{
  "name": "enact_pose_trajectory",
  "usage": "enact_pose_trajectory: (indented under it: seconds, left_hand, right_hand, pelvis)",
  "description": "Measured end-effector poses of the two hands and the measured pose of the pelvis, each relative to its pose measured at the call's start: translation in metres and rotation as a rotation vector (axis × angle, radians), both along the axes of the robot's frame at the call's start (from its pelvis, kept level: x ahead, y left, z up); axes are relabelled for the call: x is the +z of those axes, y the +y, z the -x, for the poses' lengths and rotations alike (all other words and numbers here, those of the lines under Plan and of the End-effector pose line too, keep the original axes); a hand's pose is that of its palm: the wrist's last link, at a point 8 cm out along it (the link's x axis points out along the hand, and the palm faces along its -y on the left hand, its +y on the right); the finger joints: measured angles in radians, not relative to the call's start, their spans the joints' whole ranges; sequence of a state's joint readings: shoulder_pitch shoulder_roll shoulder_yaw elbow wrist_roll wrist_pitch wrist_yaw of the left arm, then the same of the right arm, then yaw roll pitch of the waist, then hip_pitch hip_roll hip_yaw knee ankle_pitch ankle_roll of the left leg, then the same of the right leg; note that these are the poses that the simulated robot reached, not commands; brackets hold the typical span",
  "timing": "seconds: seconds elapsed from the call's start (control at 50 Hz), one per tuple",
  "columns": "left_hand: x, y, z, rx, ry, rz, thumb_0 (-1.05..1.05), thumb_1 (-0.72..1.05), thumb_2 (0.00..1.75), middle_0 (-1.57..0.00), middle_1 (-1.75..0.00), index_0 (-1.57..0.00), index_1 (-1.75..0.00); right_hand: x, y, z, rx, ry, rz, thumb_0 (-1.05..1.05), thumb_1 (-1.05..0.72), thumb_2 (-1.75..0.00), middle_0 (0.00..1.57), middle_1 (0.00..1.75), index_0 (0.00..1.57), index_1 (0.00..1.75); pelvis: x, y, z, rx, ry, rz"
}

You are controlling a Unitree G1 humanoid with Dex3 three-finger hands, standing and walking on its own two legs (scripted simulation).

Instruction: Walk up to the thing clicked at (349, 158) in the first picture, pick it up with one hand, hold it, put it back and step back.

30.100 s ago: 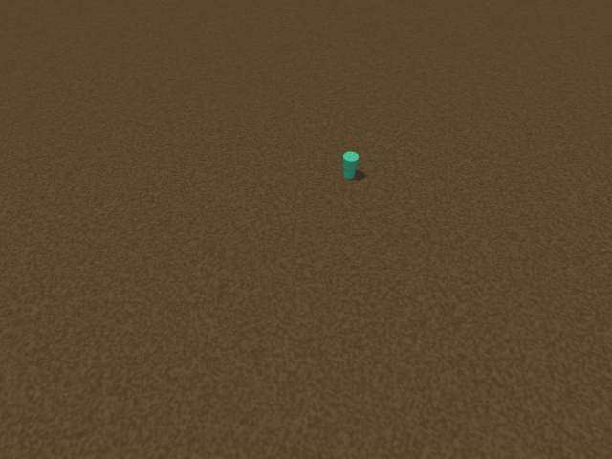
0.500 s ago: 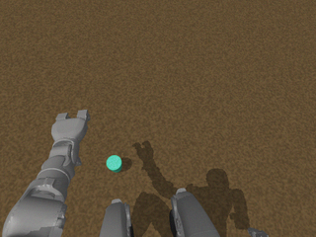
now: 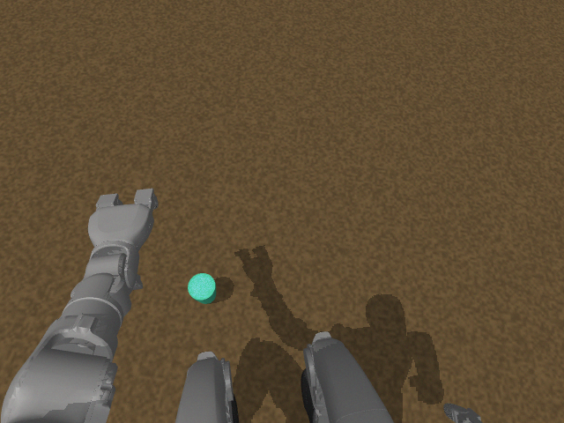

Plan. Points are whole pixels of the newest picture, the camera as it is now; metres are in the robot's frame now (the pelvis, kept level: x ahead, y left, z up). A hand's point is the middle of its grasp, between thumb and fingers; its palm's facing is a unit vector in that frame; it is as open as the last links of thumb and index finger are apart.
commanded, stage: go down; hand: left
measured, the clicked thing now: (204, 291) +0.43 +0.15 -0.58
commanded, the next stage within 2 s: none
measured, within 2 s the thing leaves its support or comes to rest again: neither
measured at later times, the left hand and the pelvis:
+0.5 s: hand (129, 244) +0.41 +0.21 -0.10, palm faces -0.40 +0.01 -0.91, open 14.2 cm; pelvis +0.00 +0.00 +0.00, yaw +0 degrees
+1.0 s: hand (126, 244) +0.41 +0.21 -0.10, palm faces -0.42 +0.00 -0.91, open 14.1 cm; pelvis +0.00 +0.00 +0.01, yaw +0 degrees
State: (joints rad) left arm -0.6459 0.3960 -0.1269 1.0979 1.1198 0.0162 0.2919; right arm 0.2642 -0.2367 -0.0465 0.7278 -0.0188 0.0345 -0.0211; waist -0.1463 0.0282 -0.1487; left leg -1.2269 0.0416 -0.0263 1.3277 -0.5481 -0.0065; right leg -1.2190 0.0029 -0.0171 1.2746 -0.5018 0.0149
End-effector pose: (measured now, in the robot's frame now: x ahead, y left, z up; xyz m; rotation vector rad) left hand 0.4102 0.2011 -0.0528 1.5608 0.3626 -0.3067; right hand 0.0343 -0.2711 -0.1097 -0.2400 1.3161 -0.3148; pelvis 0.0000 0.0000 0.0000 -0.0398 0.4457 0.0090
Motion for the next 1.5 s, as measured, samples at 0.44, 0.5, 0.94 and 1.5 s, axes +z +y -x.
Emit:
enact_pose_trajectory:
  seconds: [0.44, 0.5, 0.94, 1.5]
  left_hand:
    - [0.001, 0.001, -0.003, -0.006, 0.000, -0.002, 0.00, -0.54, 0.98, -0.18, -0.89, -0.13, -0.93]
    - [0.006, 0.003, -0.005, 0.011, -0.010, -0.012, 0.00, -0.53, 0.97, -0.18, -0.89, -0.13, -0.92]
    - [0.008, 0.001, -0.004, 0.018, -0.014, -0.013, 0.00, -0.53, 0.97, -0.18, -0.89, -0.14, -0.92]
    - [0.014, 0.006, -0.001, 0.069, 0.030, -0.009, 0.00, -0.51, 0.95, -0.18, -0.88, -0.14, -0.92]
  right_hand:
    - [0.001, 0.006, -0.003, 0.003, 0.000, -0.008, 0.01, -0.92, -0.90, 0.21, 0.30, 0.20, 0.30]
    - [0.000, 0.007, -0.003, 0.000, -0.002, -0.016, 0.01, -0.92, -0.90, 0.20, 0.30, 0.20, 0.30]
    - [0.000, 0.001, -0.002, 0.001, -0.002, -0.011, 0.01, -0.92, -0.90, 0.20, 0.30, 0.20, 0.30]
    - [0.005, 0.003, -0.005, -0.001, -0.022, -0.033, 0.01, -0.92, -0.90, 0.20, 0.30, 0.20, 0.30]
  pelvis:
    - [0.001, 0.004, -0.003, -0.002, 0.001, 0.005]
    - [0.003, 0.004, -0.003, -0.005, -0.004, 0.005]
    - [0.003, 0.000, 0.000, -0.001, -0.006, 0.001]
    - [0.009, -0.004, -0.003, 0.000, -0.013, -0.002]
